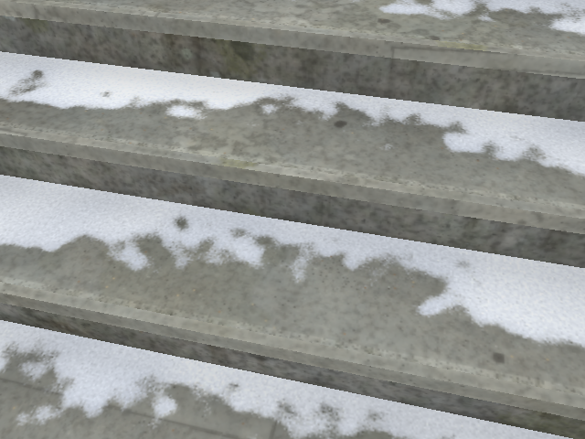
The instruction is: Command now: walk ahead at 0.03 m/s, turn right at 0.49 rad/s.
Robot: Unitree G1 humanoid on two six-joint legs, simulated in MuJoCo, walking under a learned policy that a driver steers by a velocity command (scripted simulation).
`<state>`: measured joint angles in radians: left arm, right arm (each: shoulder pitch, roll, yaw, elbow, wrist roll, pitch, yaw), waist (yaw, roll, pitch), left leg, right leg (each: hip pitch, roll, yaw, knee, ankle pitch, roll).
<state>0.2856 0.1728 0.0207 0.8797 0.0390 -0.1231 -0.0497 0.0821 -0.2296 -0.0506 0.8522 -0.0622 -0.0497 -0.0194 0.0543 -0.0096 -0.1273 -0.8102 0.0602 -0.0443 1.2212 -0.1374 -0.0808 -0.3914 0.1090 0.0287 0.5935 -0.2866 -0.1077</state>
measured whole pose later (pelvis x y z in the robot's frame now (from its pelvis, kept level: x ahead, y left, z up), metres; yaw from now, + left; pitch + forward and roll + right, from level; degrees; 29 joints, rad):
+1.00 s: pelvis +0.17 -0.06 +0.01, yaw -23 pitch +7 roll +1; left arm 0.62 0.08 -0.05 1.14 0.13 -0.05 -0.07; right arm 0.05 -0.08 0.10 0.76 -0.02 0.00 0.08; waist 0.05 -0.02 -0.15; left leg -1.38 0.08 0.08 1.86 -0.21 0.23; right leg -0.06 -0.02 -0.03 0.30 -0.36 -0.04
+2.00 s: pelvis +0.60 -0.25 +0.33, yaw -7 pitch +6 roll -3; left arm 0.18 0.19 0.02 0.91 0.07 -0.08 -0.02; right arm 0.10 -0.21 -0.04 0.92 -0.04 -0.06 0.11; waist 0.04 0.03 -0.13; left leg -0.93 0.08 -0.04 1.54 -0.17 0.06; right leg -0.37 -0.03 -0.30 0.44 -0.18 -0.06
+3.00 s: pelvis +0.87 -0.28 +0.48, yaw +9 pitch +4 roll -2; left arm 0.23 0.13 0.00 1.01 0.02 -0.08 0.06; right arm 0.16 -0.18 -0.01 0.92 -0.01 -0.01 -0.01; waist 0.02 0.03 -0.07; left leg -0.68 0.08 -0.01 0.96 -0.32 -0.02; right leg -0.41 0.05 -0.14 0.61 -0.28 -0.08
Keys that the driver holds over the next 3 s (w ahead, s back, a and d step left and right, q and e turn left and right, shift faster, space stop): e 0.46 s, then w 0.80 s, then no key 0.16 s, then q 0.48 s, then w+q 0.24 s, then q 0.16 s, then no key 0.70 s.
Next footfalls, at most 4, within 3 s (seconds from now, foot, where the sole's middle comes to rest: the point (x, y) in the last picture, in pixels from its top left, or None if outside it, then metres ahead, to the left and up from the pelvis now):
0.12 left None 0.09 0.14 -0.76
0.68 right None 0.03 -0.13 -0.76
1.10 left None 0.40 -0.04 -0.60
1.62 right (516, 335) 0.65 -0.36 -0.44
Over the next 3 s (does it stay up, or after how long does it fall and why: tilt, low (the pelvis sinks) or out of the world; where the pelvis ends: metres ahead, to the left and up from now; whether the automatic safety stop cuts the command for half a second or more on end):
stays up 0.87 -0.28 0.48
